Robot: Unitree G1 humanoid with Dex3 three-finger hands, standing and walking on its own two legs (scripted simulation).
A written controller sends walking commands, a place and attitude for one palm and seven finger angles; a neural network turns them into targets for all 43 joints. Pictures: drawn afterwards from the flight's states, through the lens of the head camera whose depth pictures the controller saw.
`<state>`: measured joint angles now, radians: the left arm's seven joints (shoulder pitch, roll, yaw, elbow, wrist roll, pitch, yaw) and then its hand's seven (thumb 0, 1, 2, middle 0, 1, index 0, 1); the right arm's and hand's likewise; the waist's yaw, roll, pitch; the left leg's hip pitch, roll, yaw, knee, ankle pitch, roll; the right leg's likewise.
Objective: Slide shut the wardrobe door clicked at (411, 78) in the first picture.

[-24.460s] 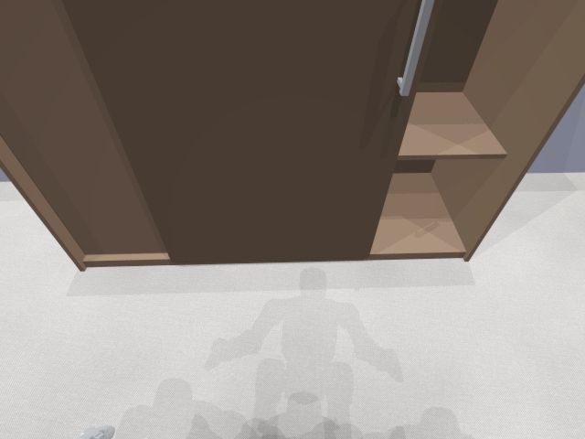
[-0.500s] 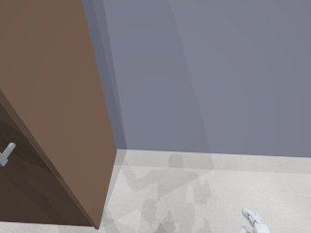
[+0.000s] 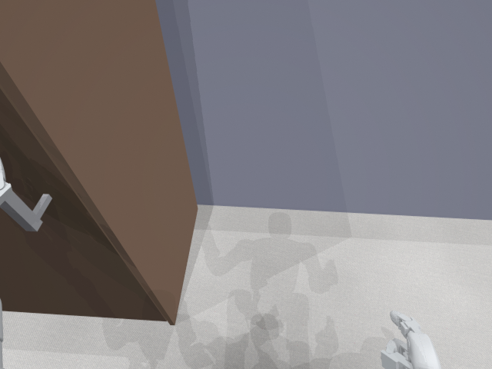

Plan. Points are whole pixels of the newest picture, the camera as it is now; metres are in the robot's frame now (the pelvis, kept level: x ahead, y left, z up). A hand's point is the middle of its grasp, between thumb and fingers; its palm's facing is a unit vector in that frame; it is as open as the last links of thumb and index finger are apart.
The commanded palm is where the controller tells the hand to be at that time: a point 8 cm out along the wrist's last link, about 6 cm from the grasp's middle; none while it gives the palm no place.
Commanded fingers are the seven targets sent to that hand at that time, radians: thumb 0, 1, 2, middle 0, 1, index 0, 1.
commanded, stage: stop walking and hold the door there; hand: left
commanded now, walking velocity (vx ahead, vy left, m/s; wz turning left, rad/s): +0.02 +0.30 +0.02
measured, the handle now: out of the picture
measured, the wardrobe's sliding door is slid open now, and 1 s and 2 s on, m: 0.00 0.00 0.00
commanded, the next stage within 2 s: loosen the grip on the handle in 1.92 s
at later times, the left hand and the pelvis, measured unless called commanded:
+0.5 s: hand out of the picture +0.29 +0.35 +0.17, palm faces +0.41 -0.90 -0.13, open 5.7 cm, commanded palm +0.25 +0.38 +0.17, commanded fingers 0.00 0.90 0.90 -0.45 -1.40 -0.45 -1.40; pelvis -0.06 +0.12 -0.02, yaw -1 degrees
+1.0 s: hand out of the picture +0.28 +0.35 +0.18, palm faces +0.35 -0.93 -0.09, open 5.8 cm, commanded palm +0.25 +0.36 +0.17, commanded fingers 0.00 0.90 0.90 -0.45 -1.40 -0.45 -1.40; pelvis -0.06 +0.14 +0.01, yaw -1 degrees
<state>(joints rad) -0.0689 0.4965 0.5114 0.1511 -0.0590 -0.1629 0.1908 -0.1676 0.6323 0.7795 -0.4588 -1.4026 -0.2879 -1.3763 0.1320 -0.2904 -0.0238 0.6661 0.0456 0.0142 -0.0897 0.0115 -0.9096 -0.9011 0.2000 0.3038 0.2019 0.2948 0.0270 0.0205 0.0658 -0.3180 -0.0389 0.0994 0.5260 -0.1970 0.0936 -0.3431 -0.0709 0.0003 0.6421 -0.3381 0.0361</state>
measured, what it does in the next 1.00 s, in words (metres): steps to the left: right foot, then left foot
